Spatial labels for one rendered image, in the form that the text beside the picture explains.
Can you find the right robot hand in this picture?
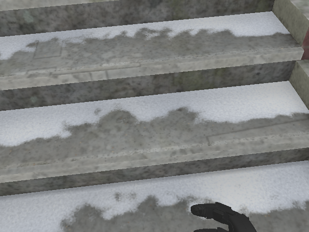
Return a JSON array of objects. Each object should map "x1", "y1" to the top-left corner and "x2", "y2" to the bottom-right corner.
[{"x1": 190, "y1": 202, "x2": 257, "y2": 232}]

